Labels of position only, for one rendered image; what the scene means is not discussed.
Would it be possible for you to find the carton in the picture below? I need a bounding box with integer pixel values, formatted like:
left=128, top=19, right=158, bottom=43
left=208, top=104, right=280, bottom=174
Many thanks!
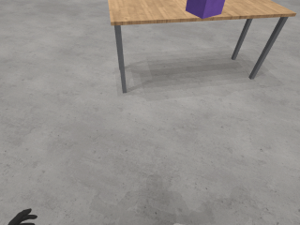
left=186, top=0, right=225, bottom=19

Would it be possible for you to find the robot left hand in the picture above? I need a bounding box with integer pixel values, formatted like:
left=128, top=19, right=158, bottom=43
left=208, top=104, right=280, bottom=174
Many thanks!
left=8, top=208, right=38, bottom=225

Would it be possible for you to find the table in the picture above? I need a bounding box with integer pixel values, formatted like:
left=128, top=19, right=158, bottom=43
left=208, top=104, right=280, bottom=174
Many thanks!
left=108, top=0, right=296, bottom=94

